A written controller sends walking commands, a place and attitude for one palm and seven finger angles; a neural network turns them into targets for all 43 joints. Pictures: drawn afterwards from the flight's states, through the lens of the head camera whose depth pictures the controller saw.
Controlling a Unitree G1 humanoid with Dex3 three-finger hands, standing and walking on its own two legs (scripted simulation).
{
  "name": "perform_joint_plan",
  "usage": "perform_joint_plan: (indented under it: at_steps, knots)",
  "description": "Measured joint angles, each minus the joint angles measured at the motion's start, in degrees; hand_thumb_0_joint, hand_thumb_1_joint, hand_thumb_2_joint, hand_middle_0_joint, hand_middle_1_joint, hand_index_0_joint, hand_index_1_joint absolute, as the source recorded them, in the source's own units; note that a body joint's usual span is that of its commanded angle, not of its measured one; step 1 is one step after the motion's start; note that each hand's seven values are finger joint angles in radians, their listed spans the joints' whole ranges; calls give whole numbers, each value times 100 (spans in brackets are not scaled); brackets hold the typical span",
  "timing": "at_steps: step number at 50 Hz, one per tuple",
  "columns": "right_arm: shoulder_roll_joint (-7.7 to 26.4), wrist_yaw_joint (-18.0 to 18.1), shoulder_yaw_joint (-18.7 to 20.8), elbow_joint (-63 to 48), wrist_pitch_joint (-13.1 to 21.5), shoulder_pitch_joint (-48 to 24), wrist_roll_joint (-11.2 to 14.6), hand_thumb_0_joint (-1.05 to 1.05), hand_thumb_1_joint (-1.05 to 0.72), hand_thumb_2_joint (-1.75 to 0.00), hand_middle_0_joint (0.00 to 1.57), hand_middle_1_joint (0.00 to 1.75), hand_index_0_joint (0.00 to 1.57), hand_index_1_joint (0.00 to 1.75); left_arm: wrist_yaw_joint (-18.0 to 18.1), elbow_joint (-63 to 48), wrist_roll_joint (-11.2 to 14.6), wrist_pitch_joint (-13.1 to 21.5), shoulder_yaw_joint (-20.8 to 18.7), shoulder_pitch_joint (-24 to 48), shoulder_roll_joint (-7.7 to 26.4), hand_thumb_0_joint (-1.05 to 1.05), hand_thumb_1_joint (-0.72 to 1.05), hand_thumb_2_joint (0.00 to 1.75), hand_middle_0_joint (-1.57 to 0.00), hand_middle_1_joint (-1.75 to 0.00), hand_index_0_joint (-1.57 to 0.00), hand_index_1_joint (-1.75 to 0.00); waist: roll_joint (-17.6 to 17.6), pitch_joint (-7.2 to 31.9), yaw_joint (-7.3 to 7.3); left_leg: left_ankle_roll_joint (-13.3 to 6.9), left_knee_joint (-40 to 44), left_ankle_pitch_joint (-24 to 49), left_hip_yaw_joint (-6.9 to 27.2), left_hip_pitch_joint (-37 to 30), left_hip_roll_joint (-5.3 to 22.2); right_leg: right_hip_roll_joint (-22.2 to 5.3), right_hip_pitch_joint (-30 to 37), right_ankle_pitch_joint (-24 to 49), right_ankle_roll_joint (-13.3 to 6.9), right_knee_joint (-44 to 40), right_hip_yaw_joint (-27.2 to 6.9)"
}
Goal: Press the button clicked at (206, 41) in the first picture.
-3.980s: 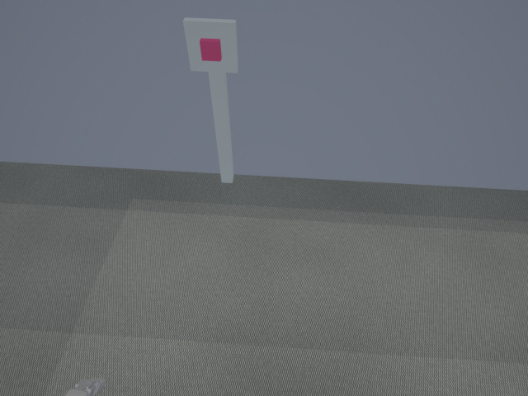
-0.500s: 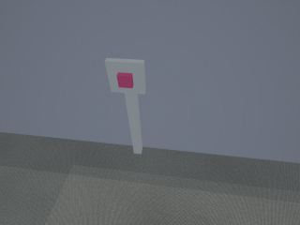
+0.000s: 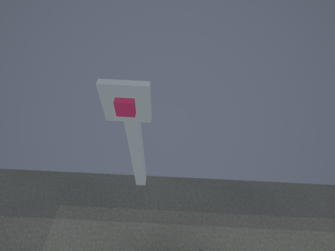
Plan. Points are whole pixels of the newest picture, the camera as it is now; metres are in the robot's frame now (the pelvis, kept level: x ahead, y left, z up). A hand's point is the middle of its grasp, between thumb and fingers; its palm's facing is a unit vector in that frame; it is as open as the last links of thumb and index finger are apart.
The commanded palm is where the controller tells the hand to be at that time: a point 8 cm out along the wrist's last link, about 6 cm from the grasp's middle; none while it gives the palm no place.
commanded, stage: come to a stop and stand still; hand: left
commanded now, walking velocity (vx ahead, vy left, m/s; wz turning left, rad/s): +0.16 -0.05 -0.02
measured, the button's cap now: (125, 106) +0.58 +0.19 -0.04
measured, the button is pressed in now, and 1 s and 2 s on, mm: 0 0 0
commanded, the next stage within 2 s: look again from close up in 1.26 s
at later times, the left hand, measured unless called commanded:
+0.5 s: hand out of the picture +0.12 +0.16 -0.16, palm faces +0.09 -0.97 -0.24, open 7.2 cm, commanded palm none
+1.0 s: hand out of the picture -0.03 +0.17 -0.17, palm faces +0.05 -0.98 -0.20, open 7.4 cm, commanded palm none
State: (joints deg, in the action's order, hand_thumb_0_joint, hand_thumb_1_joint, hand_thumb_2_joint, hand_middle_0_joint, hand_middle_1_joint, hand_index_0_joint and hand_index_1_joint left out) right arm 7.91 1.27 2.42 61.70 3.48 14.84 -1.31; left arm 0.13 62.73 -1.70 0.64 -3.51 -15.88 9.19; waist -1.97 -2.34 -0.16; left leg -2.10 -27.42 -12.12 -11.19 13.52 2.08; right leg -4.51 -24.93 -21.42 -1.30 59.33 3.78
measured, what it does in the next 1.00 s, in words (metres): steps on the spot: right foot, then left foot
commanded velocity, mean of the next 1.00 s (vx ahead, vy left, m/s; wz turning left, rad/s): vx -0.06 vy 0.04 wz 0.00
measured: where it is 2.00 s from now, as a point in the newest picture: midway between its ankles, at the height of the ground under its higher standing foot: outside the picture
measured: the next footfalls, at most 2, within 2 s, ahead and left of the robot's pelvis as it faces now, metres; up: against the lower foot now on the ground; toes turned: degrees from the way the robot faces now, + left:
right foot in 0.18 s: +0.14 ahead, -0.13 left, +0.00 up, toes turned -6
left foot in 0.60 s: +0.08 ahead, +0.12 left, +0.00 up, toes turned +5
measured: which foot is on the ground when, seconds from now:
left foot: down 0.00-0.20, up 0.22-0.58, down 0.60-1.00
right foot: up 0.00-0.16, down 0.18-0.62, up 0.64-0.86, down 0.88-1.00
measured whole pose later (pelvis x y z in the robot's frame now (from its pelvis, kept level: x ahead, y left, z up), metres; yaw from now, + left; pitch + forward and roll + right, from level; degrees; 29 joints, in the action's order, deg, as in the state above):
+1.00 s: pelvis +0.00 +0.01 +0.01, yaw +1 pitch -2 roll +1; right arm 10.3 1.3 1.8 62.9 -0.1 11.3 -0.1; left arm 1.8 66.1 -1.1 -0.5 0.0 -18.6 7.2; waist 1.4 -1.8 0.1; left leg -1.2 -23.0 -8.8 -5.2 12.4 0.2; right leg -1.4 -8.8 -15.1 0.2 25.7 1.4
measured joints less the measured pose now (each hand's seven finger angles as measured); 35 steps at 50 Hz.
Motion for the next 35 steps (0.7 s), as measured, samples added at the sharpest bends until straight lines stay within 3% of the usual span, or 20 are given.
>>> perform_joint_plan:
  at_steps: [6,9,14,23,27,30,35]
  knots:
    - [-60,-62,6,184,-146,302,-23,0,-92,-90,20,30,20,30,20,-280,-14,-13,-11,388,68,1,93,90,-19,-30,-19,-30,186,47,-130,131,218,-136,0,-363,-2,-66,148,274,90,-1637,78]
    - [-92,-63,-7,295,-215,427,5,0,-91,-90,20,30,20,30,46,-325,-18,81,44,449,60,1,93,90,-19,-30,-19,-30,220,39,-146,285,-162,-465,20,-370,50,1,613,887,84,-2601,84]
    - [-33,-5,-48,408,-399,343,98,0,-91,-90,19,30,20,30,184,-197,58,149,161,575,-159,0,94,90,-20,-30,-20,-30,485,22,-219,377,-804,-1362,490,-173,156,219,880,734,-153,-2764,338]
    - [188,40,106,26,-634,-272,108,0,-91,-90,19,30,20,30,246,-377,-9,-81,74,890,-145,0,94,90,-20,-30,-20,-30,322,-281,14,472,-2085,-1645,862,539,-116,111,948,998,-141,-3080,424]
    - [301,9,131,-219,-581,-491,100,0,-91,-90,19,30,20,30,218,-391,-33,-176,40,803,-22,0,93,90,-20,-30,-20,-30,204,-286,56,458,-1485,-1270,846,396,-94,44,833,1105,-35,-3052,395]
    - [349,-8,100,-339,-463,-502,76,0,-91,-90,19,30,20,30,190,-356,7,-260,26,667,81,0,92,90,-20,-30,-20,-30,155,-189,59,324,-427,-410,822,15,-29,36,640,1054,90,-2781,380]
    - [176,4,-40,-316,-460,-422,12,0,-91,-90,19,30,20,30,138,-245,13,-411,8,455,243,1,91,90,-20,-30,-20,-30,-66,-68,128,66,-172,-204,712,-51,-167,155,353,-40,165,-1683,-147]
